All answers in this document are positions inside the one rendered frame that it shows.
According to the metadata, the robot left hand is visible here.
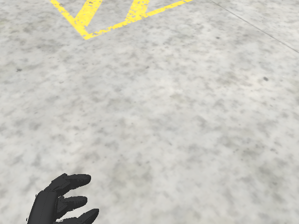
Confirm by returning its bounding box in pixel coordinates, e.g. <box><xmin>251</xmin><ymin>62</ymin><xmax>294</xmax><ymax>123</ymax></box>
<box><xmin>26</xmin><ymin>173</ymin><xmax>99</xmax><ymax>224</ymax></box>

